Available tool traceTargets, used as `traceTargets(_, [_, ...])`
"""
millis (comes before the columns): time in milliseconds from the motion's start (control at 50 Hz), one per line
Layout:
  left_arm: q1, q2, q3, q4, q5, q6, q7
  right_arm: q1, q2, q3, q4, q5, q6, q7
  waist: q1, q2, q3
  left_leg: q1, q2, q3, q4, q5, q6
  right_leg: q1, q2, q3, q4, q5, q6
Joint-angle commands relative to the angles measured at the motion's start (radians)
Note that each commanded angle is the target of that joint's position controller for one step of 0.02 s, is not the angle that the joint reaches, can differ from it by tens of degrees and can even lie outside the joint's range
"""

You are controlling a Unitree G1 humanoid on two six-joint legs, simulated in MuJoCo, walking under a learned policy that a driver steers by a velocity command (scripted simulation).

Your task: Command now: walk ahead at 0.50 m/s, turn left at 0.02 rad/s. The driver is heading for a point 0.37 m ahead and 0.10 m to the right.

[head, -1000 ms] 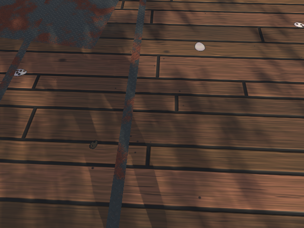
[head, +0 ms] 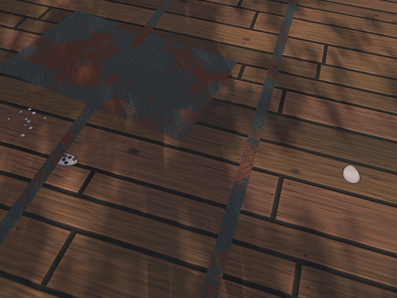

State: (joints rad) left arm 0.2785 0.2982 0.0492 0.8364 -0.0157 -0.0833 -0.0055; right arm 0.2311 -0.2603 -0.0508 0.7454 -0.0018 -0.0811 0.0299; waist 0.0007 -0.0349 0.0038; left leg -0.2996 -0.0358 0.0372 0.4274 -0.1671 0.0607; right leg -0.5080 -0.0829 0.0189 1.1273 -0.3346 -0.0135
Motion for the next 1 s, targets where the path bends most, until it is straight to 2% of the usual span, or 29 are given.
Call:
traceTargets(20, [0.038, 0.053, 0.018, -0.057, 0.008, 0.011, 0.005, -0.005, -0.12, -0.032, -0.04, 0.0, -0.028, 0.001, 0.027, 0.129, -0.029, 0.101, 0.255, -0.254, -0.269, 0.157, 0.196, -0.132, -0.063, 0.035, -0.039, 0.102, 0.016])
traceTargets(80, [-0.06, 0.041, 0.014, -0.089, 0.017, 0.011, 0.006, 0.035, -0.141, -0.039, -0.008, 0.002, -0.029, -0.013, 0.011, 0.092, 0.001, 0.116, 0.245, -0.188, -0.29, 0.221, 0.19, -0.186, -0.067, 0.035, -0.2, 0.252, 0.031])
traceTargets(160, [-0.201, 0.017, 0.002, -0.124, 0.009, -0.002, -0.01, 0.094, -0.166, -0.043, 0.027, 0.012, -0.018, -0.026, -0.042, 0.088, 0.032, 0.137, 0.218, -0.116, -0.295, 0.188, 0.152, -0.136, -0.027, 0.001, -0.449, 0.432, 0.024])
traceTargets(240, [-0.308, 0.029, 0.0, -0.17, 0.0, -0.01, -0.03, 0.165, -0.184, -0.047, 0.072, 0.021, -0.002, -0.03, -0.078, 0.089, 0.061, 0.255, 0.268, -0.134, -0.25, 0.166, 0.143, -0.153, -0.002, -0.001, -0.559, 0.396, 0.001])
traceTargets(260, [-0.319, 0.036, 0.001, -0.18, 0.0, -0.013, -0.036, 0.171, -0.187, -0.049, 0.08, 0.023, 0.003, -0.032, -0.075, 0.094, 0.063, 0.289, 0.283, -0.141, -0.229, 0.186, 0.136, -0.157, 0.002, 0.0, -0.578, 0.36, -0.012])
traceTargets(300, [-0.286, 0.055, 0.009, -0.179, 0.011, -0.02, -0.043, 0.157, -0.19, -0.05, 0.09, 0.019, 0.018, -0.039, -0.046, 0.111, 0.041, 0.335, 0.28, -0.135, -0.138, 0.383, 0.103, -0.085, 0.032, -0.016, -0.625, 0.303, -0.038])
traceTargets(320, [-0.218, 0.073, 0.019, -0.161, 0.019, -0.024, -0.042, 0.138, -0.198, -0.051, 0.089, 0.019, 0.024, -0.042, -0.004, 0.122, -0.007, 0.342, 0.256, -0.117, -0.047, 0.551, 0.079, 0.026, 0.066, -0.045, -0.654, 0.315, -0.056])
traceTargets(340, [-0.096, 0.11, 0.037, -0.122, 0.03, -0.028, -0.037, 0.132, -0.184, -0.044, 0.085, 0.017, 0.028, -0.046, 0.053, 0.107, -0.093, 0.315, 0.198, -0.082, 0.104, 0.652, 0.045, 0.211, 0.087, -0.067, -0.683, 0.427, -0.082])
traceTargets(360, [0.038, 0.179, 0.053, -0.099, 0.046, -0.029, -0.028, 0.141, -0.141, -0.025, 0.06, -0.004, 0.024, -0.049, 0.089, 0.028, -0.239, 0.154, 0.135, -0.043, 0.344, 0.426, -0.006, 0.5, -0.062, 0.063, -0.605, 0.799, -0.139])
traceTargets(380, [0.081, 0.232, 0.056, -0.093, 0.055, -0.016, -0.022, 0.298, -0.032, 0.01, 0.071, -0.02, 0.008, -0.039, 0.035, -0.241, -0.382, -0.217, -0.027, -0.029, 0.736, -0.375, -0.086, 0.874, -0.337, 0.418, -0.572, 1.107, -0.325])
traceTargets(400, [0.132, 0.17, 0.046, -0.081, 0.028, -0.003, -0.026, 0.328, -0.105, -0.004, 0.109, 0.004, -0.001, -0.034, 0.079, -0.193, -0.504, -0.271, -0.038, -0.198, 0.882, -0.525, -0.097, 0.896, -0.354, 0.545, -0.634, 0.998, -0.371])
traceTargets(420, [0.062, 0.14, 0.037, -0.089, 0.02, 0.004, -0.025, 0.232, -0.165, -0.022, 0.092, 0.034, 0.0, -0.034, 0.079, -0.116, -0.361, -0.34, 0.016, -0.188, 0.908, -0.478, -0.095, 0.78, -0.306, 0.408, -0.664, 0.921, -0.327])
traceTargets(440, [-0.019, 0.108, 0.026, -0.097, 0.017, 0.007, -0.021, 0.142, -0.156, -0.019, 0.068, 0.03, 0.007, -0.04, 0.057, -0.049, -0.244, -0.358, 0.065, -0.138, 0.849, -0.407, -0.099, 0.644, -0.252, 0.308, -0.693, 0.88, -0.283])
traceTargets(460, [-0.076, 0.071, 0.014, -0.099, 0.021, 0.006, -0.02, 0.095, -0.144, -0.021, 0.064, 0.015, 0.021, -0.049, 0.032, -0.005, -0.167, -0.328, 0.098, -0.123, 0.781, -0.352, -0.105, 0.509, -0.216, 0.248, -0.73, 0.863, -0.263])
traceTargets(480, [-0.116, 0.049, 0.006, -0.097, 0.029, 0.006, -0.019, 0.1, -0.129, -0.022, 0.063, 0.008, 0.038, -0.054, -0.007, -0.02, -0.139, -0.241, 0.126, -0.124, 0.708, -0.312, -0.107, 0.394, -0.186, 0.199, -0.765, 0.839, -0.245])
traceTargets(520, [-0.163, 0.043, 0.005, -0.085, 0.047, 0.003, -0.021, 0.142, -0.071, -0.011, 0.076, 0.006, 0.065, -0.061, -0.052, -0.061, -0.132, -0.088, 0.124, -0.102, 0.558, -0.267, -0.117, 0.255, -0.151, 0.121, -0.811, 0.85, -0.238])
traceTargets(560, [-0.19, 0.065, 0.012, -0.072, 0.049, 0.003, -0.016, 0.13, -0.053, -0.004, 0.077, -0.001, 0.074, -0.07, -0.059, -0.079, -0.143, -0.006, 0.115, -0.085, 0.408, -0.209, -0.121, 0.209, -0.134, 0.074, -0.826, 0.841, -0.237])
traceTargets(580, [-0.188, 0.074, 0.015, -0.063, 0.045, 0.007, -0.012, 0.117, -0.057, -0.004, 0.079, -0.002, 0.079, -0.071, -0.053, -0.083, -0.157, 0.021, 0.111, -0.08, 0.357, -0.15, -0.12, 0.212, -0.134, 0.069, -0.834, 0.791, -0.234])
traceTargets(620, [-0.18, 0.083, 0.016, -0.045, 0.036, 0.019, -0.007, 0.089, -0.078, -0.011, 0.083, -0.002, 0.093, -0.071, -0.04, -0.082, -0.155, 0.064, 0.107, -0.075, 0.285, -0.07, -0.113, 0.202, -0.135, 0.076, -0.857, 0.561, -0.222])
traceTargets(660, [-0.188, 0.075, 0.011, -0.031, 0.031, 0.032, -0.005, 0.054, -0.083, -0.015, 0.082, -0.004, 0.102, -0.069, -0.036, -0.071, -0.107, 0.108, 0.101, -0.065, 0.194, -0.019, -0.094, 0.154, -0.118, 0.088, -0.876, 0.241, -0.193])
traceTargets(700, [-0.178, 0.041, -0.003, -0.014, 0.026, 0.039, -0.004, 0.024, -0.083, -0.017, 0.08, -0.02, 0.102, -0.069, -0.039, -0.052, -0.046, 0.163, 0.097, -0.062, 0.067, 0.028, -0.067, 0.108, -0.072, 0.093, -0.871, -0.036, -0.13])
traceTargets(720, [-0.146, 0.02, -0.012, 0.002, 0.032, 0.041, -0.004, 0.012, -0.103, -0.019, 0.069, -0.026, 0.099, -0.072, -0.031, -0.019, -0.021, 0.18, 0.141, -0.111, 0.008, 0.08, -0.048, 0.093, -0.042, 0.089, -0.85, -0.114, -0.085])
traceTargets(740, [-0.101, 0.023, -0.01, 0.01, 0.042, 0.039, -0.004, -0.003, -0.158, -0.028, 0.059, -0.02, 0.096, -0.078, 0.011, 0.062, -0.004, 0.176, 0.192, -0.152, 0.001, 0.132, -0.026, 0.08, 0.017, 0.053, -0.798, -0.134, -0.046])
traceTargets(760, [-0.064, 0.011, -0.01, 0.016, 0.037, 0.045, 0.001, -0.028, -0.172, -0.037, 0.081, -0.007, 0.094, -0.075, 0.049, 0.175, 0.001, 0.069, 0.172, -0.149, -0.014, -0.079, -0.007, 0.153, 0.069, -0.016, -0.777, -0.061, -0.021])
traceTargets(780, [-0.098, 0.03, -0.008, 0.022, 0.038, 0.052, 0.009, -0.04, -0.114, -0.028, 0.082, -0.008, 0.088, -0.069, 0.022, 0.161, 0.02, -0.013, 0.144, -0.142, -0.05, -0.187, -0.018, 0.228, 0.072, -0.034, -0.74, 0.002, -0.007])
traceTargets(800, [-0.113, 0.033, -0.005, 0.022, 0.033, 0.059, 0.015, -0.049, -0.083, -0.018, 0.09, -0.016, 0.079, -0.066, 0.023, 0.157, 0.023, -0.038, 0.136, -0.136, -0.062, -0.186, -0.036, 0.259, 0.066, -0.034, -0.724, 0.044, -0.009])
traceTargets(820, [-0.108, 0.029, -0.006, 0.031, 0.032, 0.066, 0.021, -0.059, -0.08, -0.015, 0.094, -0.017, 0.071, -0.062, 0.025, 0.15, 0.022, -0.032, 0.126, -0.125, -0.054, -0.129, -0.051, 0.27, 0.059, -0.028, -0.718, 0.071, -0.015])
traceTargets(880, [-0.1, 0.031, -0.003, 0.051, 0.033, 0.067, 0.022, -0.038, -0.085, -0.016, 0.122, -0.006, 0.054, -0.062, 0.016, 0.109, -0.015, 0.043, 0.117, -0.109, -0.005, 0.033, -0.054, 0.281, 0.05, -0.022, -0.708, 0.158, -0.022])
traceTargets(1000, [-0.109, 0.029, 0.0, 0.092, 0.022, 0.071, 0.024, -0.033, -0.084, -0.015, 0.168, -0.001, 0.058, -0.067, 0.004, 0.057, -0.038, 0.099, 0.105, -0.092, 0.031, 0.162, -0.042, 0.307, 0.046, -0.026, -0.687, 0.264, -0.014])
